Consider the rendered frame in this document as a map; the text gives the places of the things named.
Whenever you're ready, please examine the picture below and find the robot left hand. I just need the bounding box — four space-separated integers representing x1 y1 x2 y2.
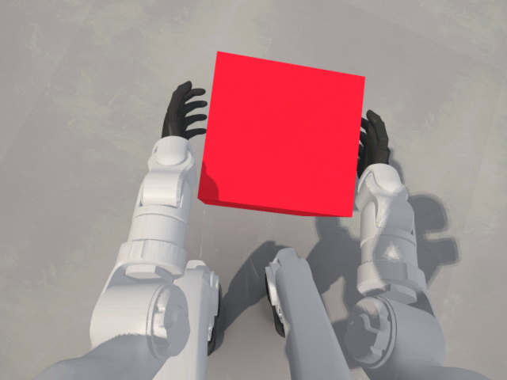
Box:
162 81 208 140

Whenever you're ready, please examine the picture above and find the right robot forearm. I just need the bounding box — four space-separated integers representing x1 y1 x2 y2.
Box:
355 163 446 352

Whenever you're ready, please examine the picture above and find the right robot thigh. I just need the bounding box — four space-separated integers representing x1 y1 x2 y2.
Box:
265 256 353 380

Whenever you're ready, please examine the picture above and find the left robot forearm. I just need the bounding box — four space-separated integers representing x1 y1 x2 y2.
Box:
90 136 197 339

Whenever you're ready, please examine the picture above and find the robot thigh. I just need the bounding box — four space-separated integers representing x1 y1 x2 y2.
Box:
265 256 353 380
152 268 219 380

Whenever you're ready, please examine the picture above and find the left robot upper arm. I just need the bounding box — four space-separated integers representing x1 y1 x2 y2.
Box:
31 282 190 380

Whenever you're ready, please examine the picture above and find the robot right hand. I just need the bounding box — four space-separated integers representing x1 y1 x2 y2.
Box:
356 110 390 179

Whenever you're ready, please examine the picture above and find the carton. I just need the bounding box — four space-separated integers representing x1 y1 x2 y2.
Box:
197 51 365 217

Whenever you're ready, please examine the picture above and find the right robot upper arm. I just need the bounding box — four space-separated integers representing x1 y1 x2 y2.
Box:
344 295 491 380

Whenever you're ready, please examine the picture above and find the left robot thigh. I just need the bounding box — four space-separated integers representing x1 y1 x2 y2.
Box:
152 268 219 380

